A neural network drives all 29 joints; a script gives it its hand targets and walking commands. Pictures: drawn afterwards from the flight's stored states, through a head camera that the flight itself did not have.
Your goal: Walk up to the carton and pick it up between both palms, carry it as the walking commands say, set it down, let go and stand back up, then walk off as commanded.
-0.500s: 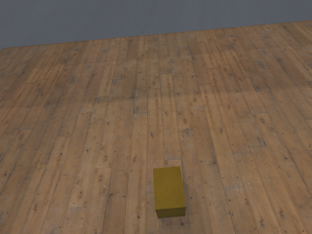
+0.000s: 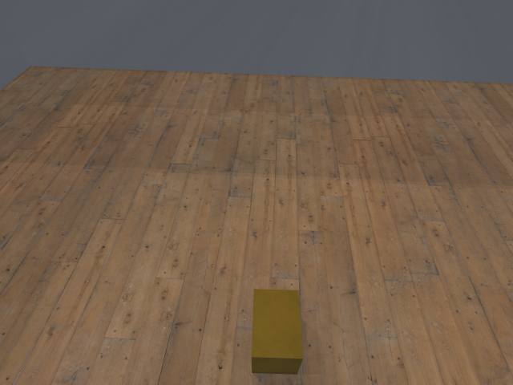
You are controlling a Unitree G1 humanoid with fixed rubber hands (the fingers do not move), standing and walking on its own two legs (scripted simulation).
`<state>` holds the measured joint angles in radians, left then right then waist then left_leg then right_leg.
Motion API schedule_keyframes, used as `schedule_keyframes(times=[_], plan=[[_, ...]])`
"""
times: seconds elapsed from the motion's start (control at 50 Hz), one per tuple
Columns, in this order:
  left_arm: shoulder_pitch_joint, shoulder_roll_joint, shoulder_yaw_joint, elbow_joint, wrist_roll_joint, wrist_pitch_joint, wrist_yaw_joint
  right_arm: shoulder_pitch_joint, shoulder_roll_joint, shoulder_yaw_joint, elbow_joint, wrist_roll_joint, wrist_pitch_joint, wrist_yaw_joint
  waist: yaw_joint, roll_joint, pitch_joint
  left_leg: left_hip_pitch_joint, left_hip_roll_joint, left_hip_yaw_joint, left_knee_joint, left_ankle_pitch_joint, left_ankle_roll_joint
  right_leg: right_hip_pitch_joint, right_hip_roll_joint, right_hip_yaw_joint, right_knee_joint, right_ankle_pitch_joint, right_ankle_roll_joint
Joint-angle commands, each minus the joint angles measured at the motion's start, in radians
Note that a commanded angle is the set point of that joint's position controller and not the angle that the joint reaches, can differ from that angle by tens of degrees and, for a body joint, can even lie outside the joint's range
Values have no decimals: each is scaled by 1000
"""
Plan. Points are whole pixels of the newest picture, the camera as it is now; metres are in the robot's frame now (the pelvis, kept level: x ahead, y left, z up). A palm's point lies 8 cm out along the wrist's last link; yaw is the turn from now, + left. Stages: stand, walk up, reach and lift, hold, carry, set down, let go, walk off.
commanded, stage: walk up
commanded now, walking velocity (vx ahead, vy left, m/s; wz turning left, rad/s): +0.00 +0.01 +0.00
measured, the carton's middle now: (275, 331) +0.45 -0.02 -0.68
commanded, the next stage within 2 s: stand in 0.02 s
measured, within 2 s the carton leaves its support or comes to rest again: neither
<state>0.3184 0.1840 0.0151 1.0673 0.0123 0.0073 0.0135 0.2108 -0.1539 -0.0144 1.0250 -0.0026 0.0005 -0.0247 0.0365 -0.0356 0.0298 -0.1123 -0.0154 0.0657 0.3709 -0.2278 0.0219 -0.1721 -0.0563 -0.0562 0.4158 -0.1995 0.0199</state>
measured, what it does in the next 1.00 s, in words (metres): lowers itself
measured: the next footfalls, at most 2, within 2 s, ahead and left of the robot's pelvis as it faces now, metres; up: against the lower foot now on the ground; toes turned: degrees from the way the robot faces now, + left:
none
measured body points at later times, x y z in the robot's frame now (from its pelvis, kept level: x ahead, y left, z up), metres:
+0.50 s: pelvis +0.00 -0.01 -0.02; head +0.06 -0.02 +0.43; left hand +0.17 +0.22 -0.14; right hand +0.17 -0.24 -0.14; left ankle -0.01 +0.10 -0.74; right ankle +0.01 -0.13 -0.74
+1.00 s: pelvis -0.06 -0.02 -0.07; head +0.08 -0.02 +0.36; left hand +0.20 +0.20 -0.18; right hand +0.21 -0.23 -0.19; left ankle -0.01 +0.11 -0.74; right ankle +0.01 -0.13 -0.74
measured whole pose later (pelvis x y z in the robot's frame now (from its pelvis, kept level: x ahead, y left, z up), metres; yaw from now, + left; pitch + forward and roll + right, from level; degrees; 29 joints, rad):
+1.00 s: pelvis -0.06 -0.02 -0.07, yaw +0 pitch +16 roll +0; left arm -0.18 0.11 0.11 0.47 0.01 0.47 0.01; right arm -0.19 -0.16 -0.11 0.50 -0.02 0.48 0.02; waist 0.02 0.01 0.00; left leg -0.88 0.00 -0.01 1.01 -0.41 -0.01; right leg -0.91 -0.01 -0.01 0.99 -0.36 -0.01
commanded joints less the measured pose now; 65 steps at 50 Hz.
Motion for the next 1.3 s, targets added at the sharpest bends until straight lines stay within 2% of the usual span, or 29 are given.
schedule_keyframes(times=[0.0,0.06,0.2,0.22,0.24,0.26,0.28,0.3,0.32,0.34,0.36,0.4,0.44,0.48,0.54,0.62,0.7,0.78,0.86,0.94,1.1,1.2,1.28], plan=[[46,66,7,3,1,-16,5,50,-104,-20,-5,3,-6,-6,-25,29,78,-38,118,-118,-113,32,6,-25,-62,85,-110,101,-14],[59,61,9,19,-1,-25,16,56,-108,-23,6,1,-14,-4,-24,22,31,-23,122,-127,-88,113,14,7,-63,67,-104,121,-14],[54,39,10,42,-2,-23,20,89,-79,-16,44,-4,-16,-9,-24,23,34,-54,114,-114,-87,104,6,28,-62,63,-105,116,-20],[-760,149,-39,-686,-101,7,6,-694,-164,-15,-635,56,29,14,-58,23,-172,-288,39,-106,99,-199,48,-220,25,84,96,-196,-49],[-571,136,5,-423,-89,97,29,-495,-150,7,-381,50,126,2,-44,58,-120,-381,59,-13,93,-257,10,-277,29,2,94,-276,-63],[-470,179,-7,-477,-104,173,29,-327,-171,24,-402,51,201,8,-35,67,-114,-375,52,-10,114,-294,7,-238,21,-5,86,-301,-66],[-407,146,-34,-483,-120,269,23,-302,-213,16,-420,64,286,18,-29,87,-96,-365,58,-12,95,-324,16,-213,47,-29,104,-306,-62],[-371,143,-33,-456,-108,374,23,-270,-221,12,-431,67,382,28,-44,109,-59,-394,63,-21,73,-354,17,-169,56,-37,114,-282,-58],[-318,104,-40,-416,-104,469,25,-213,-189,15,-410,57,481,32,-40,123,-24,-438,63,-35,59,-339,27,-149,75,-42,138,-228,-53],[-252,83,-28,-391,-92,540,24,-151,-158,21,-395,55,557,31,-24,99,-25,-471,56,-47,77,-272,28,-143,84,-29,160,-162,-54],[-208,66,-21,-385,-85,591,19,-104,-135,22,-393,53,611,29,-23,61,-41,-468,42,-58,105,-159,29,-144,82,-4,160,-80,-62],[-141,42,-4,-413,-50,639,1,-51,-113,9,-432,33,656,25,-28,-5,-133,-351,2,-77,156,85,27,-146,72,43,137,105,-71],[-133,42,21,-479,3,621,-21,-58,-101,-7,-515,0,636,30,-32,-13,-205,-304,-20,-83,179,241,21,-117,71,76,147,288,-62],[-179,54,53,-561,50,569,-36,-92,-76,-28,-590,-25,591,35,-24,-2,-247,-350,-29,-72,207,297,16,-109,74,95,186,391,-51],[-246,60,97,-655,75,479,-48,-133,-67,-63,-669,-52,504,50,-22,5,-335,-442,-26,-71,294,319,2,-157,74,107,281,453,-37],[-262,46,105,-693,45,394,-49,-148,-70,-71,-685,-49,418,60,-25,21,-464,-521,-31,-77,401,349,-20,-234,75,114,391,476,-20],[-253,35,88,-706,10,378,-37,-143,-62,-64,-685,-24,400,49,-27,31,-517,-573,-34,-77,451,291,-30,-292,78,98,440,406,-12],[-287,13,73,-726,-6,403,-24,-187,-67,-68,-690,-15,419,42,-27,44,-455,-601,-27,-70,457,137,-27,-383,81,69,435,173,-18],[-426,7,84,-738,-4,433,-8,-334,-78,-84,-681,-18,446,41,-25,28,-356,-666,-19,-58,452,-65,-22,-448,84,44,424,-63,-27],[-635,-2,111,-708,-4,452,3,-558,-93,-115,-637,-19,462,41,-19,27,-344,-696,-13,-49,469,-165,-23,-490,83,32,443,-178,-33],[-918,-40,165,-555,9,481,53,-866,-101,-147,-445,-25,481,29,-15,22,-426,-730,-19,-35,510,-185,-43,-543,83,30,469,-192,-29],[-1078,-49,214,-493,25,433,89,-1032,-95,-176,-352,-39,437,4,-15,8,-523,-796,-28,-18,543,-168,-50,-552,90,49,488,-145,-19],[-1182,-49,247,-464,28,370,119,-1154,-103,-193,-319,-47,379,-19,-14,6,-636,-849,-39,-13,562,-133,-55,-543,97,60,516,-73,-12]])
